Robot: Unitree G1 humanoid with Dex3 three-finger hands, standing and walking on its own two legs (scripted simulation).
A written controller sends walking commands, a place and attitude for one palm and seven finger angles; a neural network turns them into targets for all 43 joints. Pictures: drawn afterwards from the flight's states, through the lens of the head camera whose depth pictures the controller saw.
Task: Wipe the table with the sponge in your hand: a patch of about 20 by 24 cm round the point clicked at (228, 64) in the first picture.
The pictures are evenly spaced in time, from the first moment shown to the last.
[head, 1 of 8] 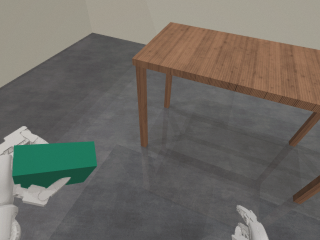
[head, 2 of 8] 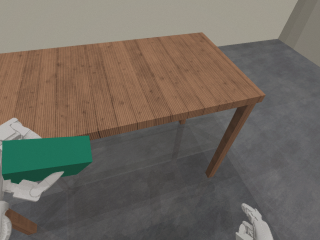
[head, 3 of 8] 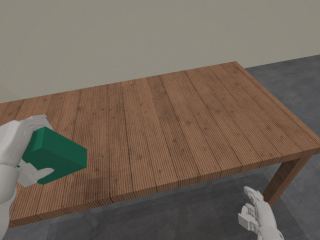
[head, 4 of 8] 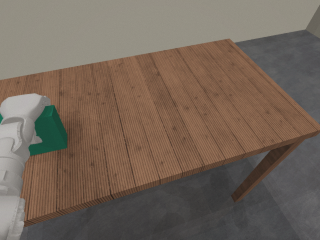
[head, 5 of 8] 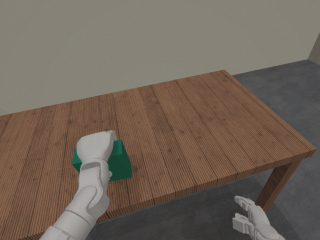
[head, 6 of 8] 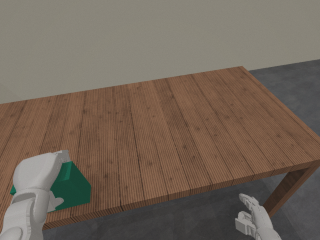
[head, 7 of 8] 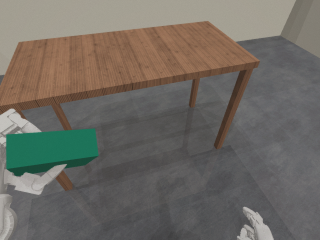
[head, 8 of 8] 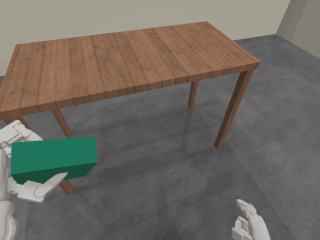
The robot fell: no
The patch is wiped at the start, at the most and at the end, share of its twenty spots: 0.00 1.00 1.00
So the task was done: yes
